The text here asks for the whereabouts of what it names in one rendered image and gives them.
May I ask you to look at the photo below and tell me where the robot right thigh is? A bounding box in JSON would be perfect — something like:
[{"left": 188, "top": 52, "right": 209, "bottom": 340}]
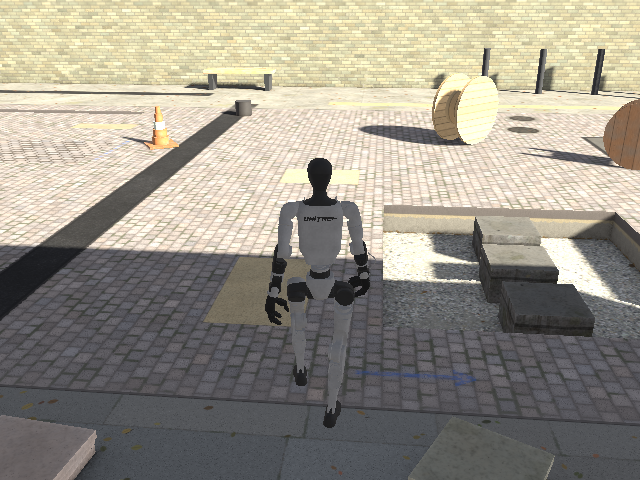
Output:
[{"left": 328, "top": 280, "right": 355, "bottom": 363}]

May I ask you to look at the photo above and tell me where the left robot shin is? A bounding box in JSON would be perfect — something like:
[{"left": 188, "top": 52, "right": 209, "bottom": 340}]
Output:
[{"left": 290, "top": 313, "right": 306, "bottom": 373}]

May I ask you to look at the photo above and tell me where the robot right upper arm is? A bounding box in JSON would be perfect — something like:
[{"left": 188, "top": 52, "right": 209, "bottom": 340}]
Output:
[{"left": 341, "top": 201, "right": 365, "bottom": 255}]

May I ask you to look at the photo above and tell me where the robot left forearm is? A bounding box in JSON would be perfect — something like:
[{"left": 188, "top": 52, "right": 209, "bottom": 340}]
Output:
[{"left": 267, "top": 244, "right": 287, "bottom": 298}]

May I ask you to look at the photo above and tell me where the robot right hand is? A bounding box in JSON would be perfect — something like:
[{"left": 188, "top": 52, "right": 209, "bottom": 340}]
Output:
[{"left": 348, "top": 275, "right": 370, "bottom": 297}]

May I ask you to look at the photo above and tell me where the robot right forearm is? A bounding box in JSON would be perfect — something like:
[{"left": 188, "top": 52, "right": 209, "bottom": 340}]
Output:
[{"left": 354, "top": 241, "right": 370, "bottom": 279}]

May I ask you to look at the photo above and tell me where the robot left hand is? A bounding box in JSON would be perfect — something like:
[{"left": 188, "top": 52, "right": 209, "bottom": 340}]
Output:
[{"left": 265, "top": 295, "right": 289, "bottom": 325}]

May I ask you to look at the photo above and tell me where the robot left upper arm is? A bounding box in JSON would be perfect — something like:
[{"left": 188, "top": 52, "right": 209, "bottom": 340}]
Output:
[{"left": 277, "top": 201, "right": 299, "bottom": 259}]

